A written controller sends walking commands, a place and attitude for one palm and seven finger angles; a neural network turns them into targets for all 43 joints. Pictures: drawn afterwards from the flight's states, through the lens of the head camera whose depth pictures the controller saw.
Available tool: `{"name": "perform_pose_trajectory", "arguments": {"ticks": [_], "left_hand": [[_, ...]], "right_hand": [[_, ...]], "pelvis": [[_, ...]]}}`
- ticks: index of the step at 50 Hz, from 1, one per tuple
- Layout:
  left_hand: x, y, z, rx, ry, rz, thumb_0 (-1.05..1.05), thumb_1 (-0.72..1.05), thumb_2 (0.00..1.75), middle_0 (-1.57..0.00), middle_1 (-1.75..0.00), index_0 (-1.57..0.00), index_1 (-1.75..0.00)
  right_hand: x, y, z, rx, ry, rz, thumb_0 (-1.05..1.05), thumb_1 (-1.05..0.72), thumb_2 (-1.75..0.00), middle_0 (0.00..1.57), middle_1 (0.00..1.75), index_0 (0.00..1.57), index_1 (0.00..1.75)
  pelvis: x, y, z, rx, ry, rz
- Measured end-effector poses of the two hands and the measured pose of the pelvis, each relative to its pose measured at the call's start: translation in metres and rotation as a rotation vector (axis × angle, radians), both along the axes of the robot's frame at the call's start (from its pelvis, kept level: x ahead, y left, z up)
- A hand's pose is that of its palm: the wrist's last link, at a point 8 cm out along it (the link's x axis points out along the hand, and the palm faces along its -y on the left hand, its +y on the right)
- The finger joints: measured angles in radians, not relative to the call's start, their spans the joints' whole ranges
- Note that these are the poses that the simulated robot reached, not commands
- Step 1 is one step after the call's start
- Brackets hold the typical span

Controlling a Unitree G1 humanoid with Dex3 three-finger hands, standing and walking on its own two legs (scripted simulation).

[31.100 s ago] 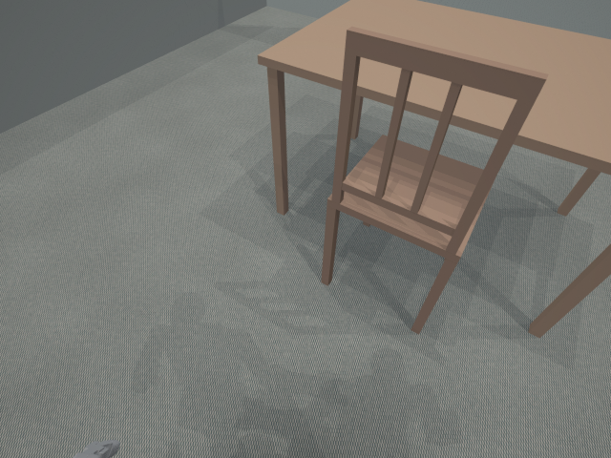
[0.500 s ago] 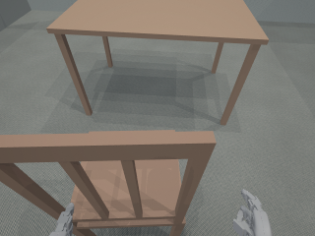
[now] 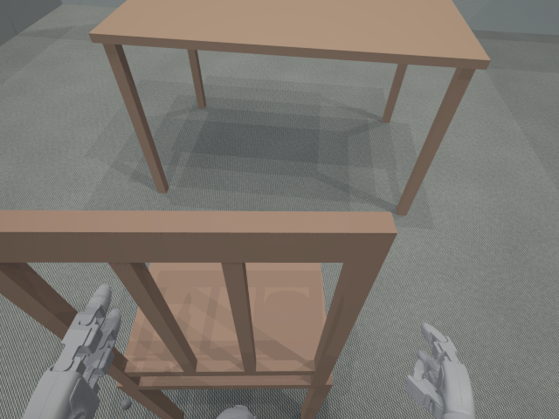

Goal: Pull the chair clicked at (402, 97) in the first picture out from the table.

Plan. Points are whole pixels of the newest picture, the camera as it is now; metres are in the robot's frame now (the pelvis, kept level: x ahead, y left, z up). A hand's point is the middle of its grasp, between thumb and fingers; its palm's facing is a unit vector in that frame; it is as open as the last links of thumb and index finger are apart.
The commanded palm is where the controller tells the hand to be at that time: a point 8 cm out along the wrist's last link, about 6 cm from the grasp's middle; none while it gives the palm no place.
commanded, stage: draw the hand back to the body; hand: left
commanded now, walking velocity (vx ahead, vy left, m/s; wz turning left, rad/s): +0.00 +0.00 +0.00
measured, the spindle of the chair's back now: (166, 326) +0.23 +0.18 +0.03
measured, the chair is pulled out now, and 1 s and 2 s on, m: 0.66 0.65 0.68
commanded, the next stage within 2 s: step back with the hand held close in 1.24 s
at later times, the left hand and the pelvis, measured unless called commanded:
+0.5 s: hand (74, 350) +0.16 +0.22 +0.13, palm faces +0.22 -0.88 -0.41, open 14.4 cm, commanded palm +0.12 +0.28 +0.19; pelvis +0.02 +0.00 +0.06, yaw +0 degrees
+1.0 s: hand (56, 306) +0.20 +0.25 +0.16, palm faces +0.38 -0.80 -0.46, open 7.7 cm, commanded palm +0.17 +0.28 +0.25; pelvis +0.04 -0.02 +0.07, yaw +1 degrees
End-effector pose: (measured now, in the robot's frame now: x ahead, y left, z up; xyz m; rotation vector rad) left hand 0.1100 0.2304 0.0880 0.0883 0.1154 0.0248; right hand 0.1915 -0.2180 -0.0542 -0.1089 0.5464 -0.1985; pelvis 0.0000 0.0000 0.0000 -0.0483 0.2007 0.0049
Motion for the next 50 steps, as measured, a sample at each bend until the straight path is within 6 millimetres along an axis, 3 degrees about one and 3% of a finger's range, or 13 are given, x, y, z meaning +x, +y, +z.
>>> {"name": "perform_pose_trajectory", "arguments": {"ticks": [9, 12, 21, 29, 50], "left_hand": [[0.003, 0.02, 0.025, 0.004, -0.02, 0.029, -0.01, -0.51, 0.22, -0.01, -0.01, -0.01, -0.01], [0.005, 0.025, 0.037, 0.152, 0.04, 0.091, -0.01, -0.46, 0.25, -0.03, -0.02, -0.01, -0.02], [0.014, 0.026, 0.059, 0.294, 0.137, 0.197, -0.01, -0.19, 0.37, -0.18, -0.12, -0.05, -0.08], [0.033, 0.039, 0.09, 0.356, 0.074, 0.296, -0.01, 0.09, 0.51, -0.24, -0.17, -0.1, -0.14], [0.048, 0.049, 0.096, 0.363, 0.145, 0.435, 0.01, 0.8, 0.85, -0.3, -0.32, -0.25, -0.28]], "right_hand": [[-0.003, 0.002, 0.018, -0.003, -0.044, -0.002, 0.01, -0.91, -0.89, 0.2, 0.3, 0.21, 0.3], [-0.004, 0.002, 0.028, -0.034, -0.028, 0.009, 0.01, -0.91, -0.89, 0.2, 0.3, 0.21, 0.3], [-0.003, 0.009, 0.046, -0.045, 0.025, 0.023, 0.01, -0.91, -0.89, 0.2, 0.3, 0.21, 0.3], [0.007, 0.009, 0.047, -0.04, 0.065, 0.076, 0.01, -0.91, -0.89, 0.2, 0.3, 0.21, 0.3], [0.046, -0.009, 0.057, -0.067, 0.012, 0.189, 0.01, -0.91, -0.89, 0.2, 0.3, 0.21, 0.3]], "pelvis": [[0.0, 0.002, 0.012, -0.004, -0.059, 0.003], [0.003, 0.003, 0.022, -0.002, -0.093, -0.001], [0.015, 0.003, 0.05, 0.008, -0.185, -0.005], [0.026, -0.001, 0.063, 0.024, -0.226, -0.004], [0.043, -0.019, 0.072, 0.046, -0.264, 0.014]]}}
